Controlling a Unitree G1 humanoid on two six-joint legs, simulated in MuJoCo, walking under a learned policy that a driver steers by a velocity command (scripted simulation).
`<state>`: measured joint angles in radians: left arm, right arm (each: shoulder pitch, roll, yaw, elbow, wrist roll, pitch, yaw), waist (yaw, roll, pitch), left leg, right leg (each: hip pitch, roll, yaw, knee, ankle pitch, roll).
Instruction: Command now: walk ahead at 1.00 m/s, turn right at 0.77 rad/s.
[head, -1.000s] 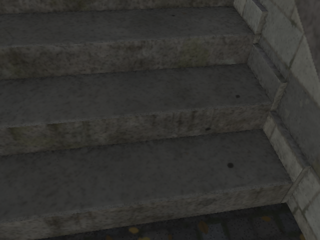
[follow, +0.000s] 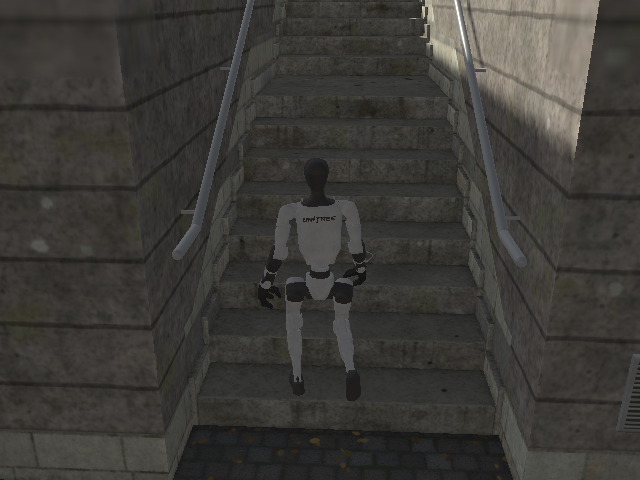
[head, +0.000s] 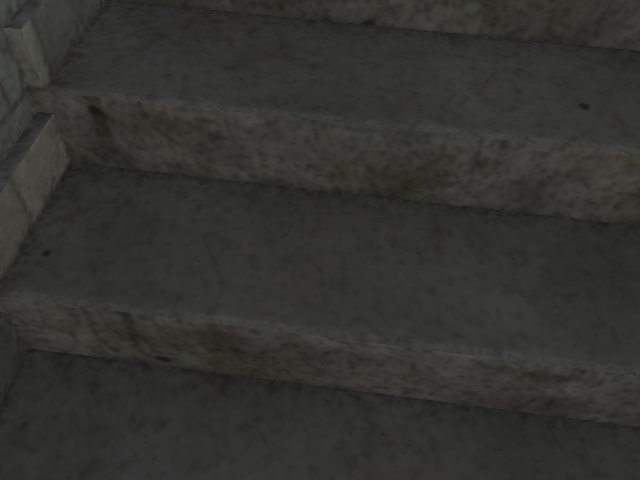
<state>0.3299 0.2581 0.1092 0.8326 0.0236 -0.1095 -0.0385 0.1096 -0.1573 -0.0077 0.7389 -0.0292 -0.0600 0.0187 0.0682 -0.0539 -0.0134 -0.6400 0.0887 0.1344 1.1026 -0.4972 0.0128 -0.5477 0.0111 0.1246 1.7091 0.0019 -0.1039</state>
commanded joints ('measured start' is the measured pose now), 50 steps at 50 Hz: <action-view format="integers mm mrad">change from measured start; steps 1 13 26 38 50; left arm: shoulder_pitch -110 -175 86 -55 -544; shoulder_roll -184 29 23 -61 -183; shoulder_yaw -75 -87 -69 -73 -218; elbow -184 -315 68 -262 -550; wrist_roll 10 -27 28 64 -1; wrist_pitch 29 171 0 -64 8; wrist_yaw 0 36 18 0 71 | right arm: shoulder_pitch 144 295 -188 165 424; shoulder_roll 23 -401 104 -133 -128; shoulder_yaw -27 -70 68 -64 -38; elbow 128 114 -370 -48 150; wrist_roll -10 79 -11 20 78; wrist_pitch -42 -75 1 26 -45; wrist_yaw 10 -86 -68 -18 -68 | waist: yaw -3 201 -92 -63 -60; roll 123 156 70 170 -8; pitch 1 -225 143 -319 -111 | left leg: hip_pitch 300 379 -715 660 -39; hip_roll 222 151 -47 60 -102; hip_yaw -402 190 -101 -974 -370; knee -649 -754 1307 -702 -1059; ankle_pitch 85 2092 -1 187 1425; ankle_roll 77 73 95 382 195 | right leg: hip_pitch -498 193 114 -351 238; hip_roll -43 156 -52 122 67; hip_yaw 12 -469 183 9 -382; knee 416 -257 -1426 465 -355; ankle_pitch -35 -328 -113 -122 -354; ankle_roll -65 -68 -99 46 39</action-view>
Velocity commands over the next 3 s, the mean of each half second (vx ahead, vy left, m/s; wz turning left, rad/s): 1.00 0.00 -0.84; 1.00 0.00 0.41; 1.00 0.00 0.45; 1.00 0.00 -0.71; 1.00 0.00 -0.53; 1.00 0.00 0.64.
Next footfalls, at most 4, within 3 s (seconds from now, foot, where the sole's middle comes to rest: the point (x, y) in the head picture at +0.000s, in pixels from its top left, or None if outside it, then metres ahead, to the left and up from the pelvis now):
0.32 right None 0.41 -0.03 -0.53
0.70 left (379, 250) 0.76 -0.03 -0.36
1.06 right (489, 77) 1.06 -0.22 -0.19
1.44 left None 1.40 0.05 -0.03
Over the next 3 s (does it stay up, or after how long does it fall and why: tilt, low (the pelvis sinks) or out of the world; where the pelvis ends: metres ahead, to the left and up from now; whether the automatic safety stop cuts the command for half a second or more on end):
stays up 2.55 -0.35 1.23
